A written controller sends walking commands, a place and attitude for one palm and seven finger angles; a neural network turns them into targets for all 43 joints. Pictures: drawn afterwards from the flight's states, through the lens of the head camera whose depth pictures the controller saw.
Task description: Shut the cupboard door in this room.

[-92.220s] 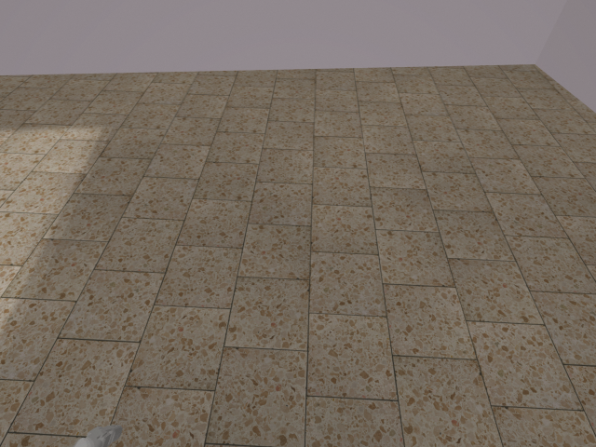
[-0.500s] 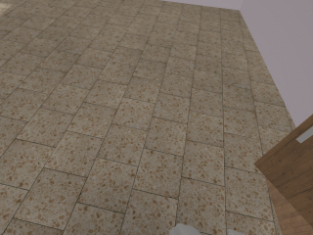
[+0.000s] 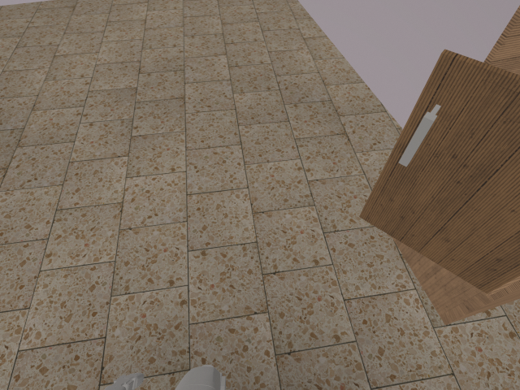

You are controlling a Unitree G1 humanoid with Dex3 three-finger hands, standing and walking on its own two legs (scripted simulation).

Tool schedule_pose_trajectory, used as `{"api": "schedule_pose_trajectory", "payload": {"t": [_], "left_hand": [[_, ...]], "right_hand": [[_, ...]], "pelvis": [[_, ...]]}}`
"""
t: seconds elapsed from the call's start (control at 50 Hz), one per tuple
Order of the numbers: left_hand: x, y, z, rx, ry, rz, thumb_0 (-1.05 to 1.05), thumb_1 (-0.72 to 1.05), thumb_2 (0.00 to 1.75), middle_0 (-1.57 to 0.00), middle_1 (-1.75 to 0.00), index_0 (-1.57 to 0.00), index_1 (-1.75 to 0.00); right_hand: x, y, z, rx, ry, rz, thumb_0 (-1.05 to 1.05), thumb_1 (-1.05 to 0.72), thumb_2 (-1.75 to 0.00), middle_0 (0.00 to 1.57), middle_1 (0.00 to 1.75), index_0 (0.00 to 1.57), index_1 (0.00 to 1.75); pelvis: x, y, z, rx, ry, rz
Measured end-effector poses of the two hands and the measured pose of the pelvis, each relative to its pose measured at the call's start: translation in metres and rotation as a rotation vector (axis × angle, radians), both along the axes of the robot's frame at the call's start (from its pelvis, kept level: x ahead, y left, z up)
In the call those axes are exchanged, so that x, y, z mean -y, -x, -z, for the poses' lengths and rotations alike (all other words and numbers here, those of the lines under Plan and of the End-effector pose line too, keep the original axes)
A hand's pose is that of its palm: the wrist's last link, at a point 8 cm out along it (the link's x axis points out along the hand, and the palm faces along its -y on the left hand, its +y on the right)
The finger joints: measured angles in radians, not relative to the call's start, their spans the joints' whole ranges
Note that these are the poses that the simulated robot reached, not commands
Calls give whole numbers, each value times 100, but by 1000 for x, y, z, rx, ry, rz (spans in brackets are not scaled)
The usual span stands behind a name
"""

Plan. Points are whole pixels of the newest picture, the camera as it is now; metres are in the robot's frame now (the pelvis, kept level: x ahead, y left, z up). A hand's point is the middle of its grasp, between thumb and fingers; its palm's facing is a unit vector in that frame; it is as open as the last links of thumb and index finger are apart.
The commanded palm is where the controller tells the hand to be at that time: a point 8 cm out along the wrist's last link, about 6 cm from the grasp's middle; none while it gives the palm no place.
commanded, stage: turn to face it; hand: left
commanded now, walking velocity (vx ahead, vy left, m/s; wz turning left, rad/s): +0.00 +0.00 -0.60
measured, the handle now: (419, 136) +0.63 -0.33 -0.02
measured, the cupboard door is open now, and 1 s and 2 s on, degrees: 35 35 35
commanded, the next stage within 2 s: take the last steps up to it in 0.96 s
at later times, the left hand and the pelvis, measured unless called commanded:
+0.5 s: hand (169, 364) +0.17 +0.17 -0.16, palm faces -0.31 -0.91 -0.28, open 7.4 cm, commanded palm none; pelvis +0.00 +0.00 -0.01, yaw -20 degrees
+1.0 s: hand (188, 379) +0.15 +0.14 -0.18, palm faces -0.42 -0.89 -0.18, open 7.4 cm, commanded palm none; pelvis +0.01 +0.00 +0.00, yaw -29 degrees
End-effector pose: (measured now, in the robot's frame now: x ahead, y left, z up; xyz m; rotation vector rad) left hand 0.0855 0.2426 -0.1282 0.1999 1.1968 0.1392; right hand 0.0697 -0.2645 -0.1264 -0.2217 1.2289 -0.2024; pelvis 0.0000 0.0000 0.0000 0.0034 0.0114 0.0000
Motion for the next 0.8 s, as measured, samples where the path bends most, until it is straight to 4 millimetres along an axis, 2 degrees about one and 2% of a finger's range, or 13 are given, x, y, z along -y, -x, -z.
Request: {"api": "schedule_pose_trajectory", "payload": {"t": [0.08, 0.14, 0.24, 0.32, 0.4, 0.5, 0.56, 0.66, 0.8], "left_hand": [[-8, -6, 12, -11, 33, 25, 0, 90, 89, -20, -30, -21, -30], [-18, -14, 23, -22, 49, 40, 0, 90, 89, -20, -30, -21, -30], [-28, -31, 14, -37, 42, 103, 0, 91, 89, -20, -30, -21, -29], [-27, -48, 3, -29, 23, 154, 0, 91, 89, -20, -30, -20, -29], [-13, -69, -3, -18, -5, 226, 0, 91, 89, -19, -30, -20, -29], [24, -96, -5, 37, -46, 334, 0, 91, 90, -19, -30, -20, -29], [45, -100, -11, 72, -58, 368, 0, 91, 89, -20, -30, -20, -29], [65, -91, -19, 53, -54, 388, 0, 91, 89, -20, -30, -21, -29], [78, -82, -9, 11, -2, 414, 0, 90, 89, -20, -30, -21, -30]], "right_hand": [[-15, -3, -6, 45, 15, 27, 0, -91, -90, 20, 29, 20, 30], [-28, 2, -7, 73, 31, 47, 0, -91, -90, 20, 29, 20, 30], [-44, 26, -16, 50, 21, 97, 0, -91, -90, 21, 30, 20, 30], [-47, 49, -14, 25, 1, 162, 0, -91, -90, 21, 30, 20, 30], [-39, 76, -4, 1, -25, 243, 0, -90, -90, 21, 30, 20, 30], [-16, 114, 25, -25, -65, 353, 0, -90, -90, 21, 30, 20, 30], [-3, 129, 34, -61, -70, 396, 0, -91, -90, 21, 30, 20, 30], [11, 131, 19, -41, -63, 425, 0, -91, -90, 20, 29, 20, 30], [14, 121, 3, 11, -37, 446, 0, -91, -90, 20, 29, 20, 30]], "pelvis": [[-13, -2, 4, -8, 9, 45], [-24, -4, 9, -12, 14, 83], [-29, -6, -2, -2, 30, 157], [-27, -7, -6, 1, 39, 213], [-19, -6, -4, 5, 31, 273], [3, -4, 12, 11, 3, 342], [9, 0, 13, 19, 12, 356], [18, 2, 0, 18, -14, 394], [21, -1, -5, 9, -10, 435]]}}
